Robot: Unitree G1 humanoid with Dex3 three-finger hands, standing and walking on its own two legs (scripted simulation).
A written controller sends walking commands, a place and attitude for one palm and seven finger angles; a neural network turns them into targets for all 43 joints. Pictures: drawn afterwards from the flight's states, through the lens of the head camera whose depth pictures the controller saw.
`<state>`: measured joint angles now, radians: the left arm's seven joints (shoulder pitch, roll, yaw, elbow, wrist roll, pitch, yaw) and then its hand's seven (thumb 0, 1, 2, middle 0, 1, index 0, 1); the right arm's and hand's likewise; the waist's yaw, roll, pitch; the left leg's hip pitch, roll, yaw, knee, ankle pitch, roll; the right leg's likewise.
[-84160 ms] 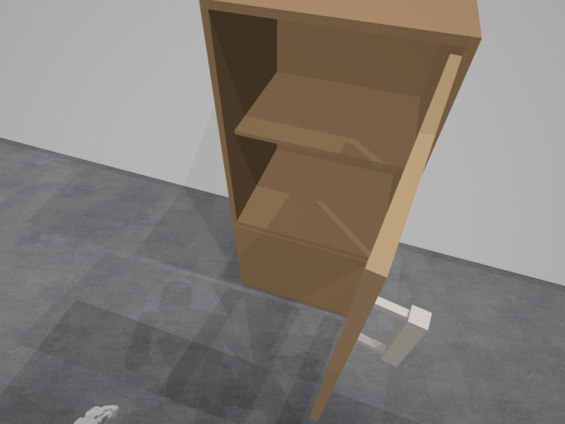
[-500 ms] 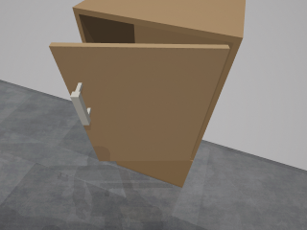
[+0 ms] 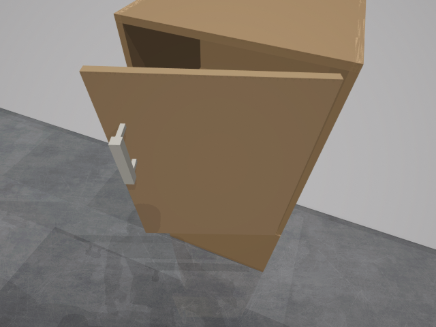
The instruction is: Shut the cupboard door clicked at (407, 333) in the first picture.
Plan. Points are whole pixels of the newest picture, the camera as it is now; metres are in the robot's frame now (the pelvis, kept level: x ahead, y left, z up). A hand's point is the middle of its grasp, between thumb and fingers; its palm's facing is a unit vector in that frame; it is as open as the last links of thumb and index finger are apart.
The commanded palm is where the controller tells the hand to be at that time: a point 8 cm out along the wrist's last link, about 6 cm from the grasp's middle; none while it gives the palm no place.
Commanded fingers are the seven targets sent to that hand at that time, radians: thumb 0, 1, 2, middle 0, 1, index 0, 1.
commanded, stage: look again from close up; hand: left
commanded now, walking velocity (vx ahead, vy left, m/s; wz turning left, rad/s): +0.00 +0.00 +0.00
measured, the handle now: (126, 154) +0.41 +0.23 +0.07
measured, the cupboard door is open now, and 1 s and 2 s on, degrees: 21 21 21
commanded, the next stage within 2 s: raise the hand and make a fist in 0.38 s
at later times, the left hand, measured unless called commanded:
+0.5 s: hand out of the picture +0.03 +0.20 -0.17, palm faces +0.00 -0.97 -0.25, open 7.4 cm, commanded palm +0.09 +0.25 -0.07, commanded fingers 0.00 0.90 0.90 -0.22 -0.32 -0.22 -0.32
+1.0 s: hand out of the picture +0.09 +0.21 -0.03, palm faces +0.22 -0.97 -0.06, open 5.7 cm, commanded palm +0.10 +0.24 -0.02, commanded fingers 0.00 0.90 0.90 -0.68 -0.82 -0.68 -0.82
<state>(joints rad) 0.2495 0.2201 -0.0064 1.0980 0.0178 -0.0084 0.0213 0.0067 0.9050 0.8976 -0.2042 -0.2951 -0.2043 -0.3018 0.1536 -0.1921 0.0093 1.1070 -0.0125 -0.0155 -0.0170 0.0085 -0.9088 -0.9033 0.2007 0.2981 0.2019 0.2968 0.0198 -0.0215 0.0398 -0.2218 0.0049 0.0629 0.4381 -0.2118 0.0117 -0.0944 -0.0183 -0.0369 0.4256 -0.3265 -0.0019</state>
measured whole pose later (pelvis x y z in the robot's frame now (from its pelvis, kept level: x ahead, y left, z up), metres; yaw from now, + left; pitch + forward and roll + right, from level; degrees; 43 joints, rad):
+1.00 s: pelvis -0.07 -0.03 -0.09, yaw +4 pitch +9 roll -2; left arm 0.46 0.23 0.21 0.06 -0.31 -0.53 -0.27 0.02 0.90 0.90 -0.51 -0.63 -0.51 -0.63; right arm 0.19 -0.26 -0.03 0.57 0.03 -0.30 -0.07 0.02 -0.91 -0.90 0.20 0.30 0.20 0.30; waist 0.06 0.01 -0.11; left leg -0.89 0.03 -0.05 1.13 -0.41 -0.02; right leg -0.75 0.02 -0.12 1.15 -0.56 -0.06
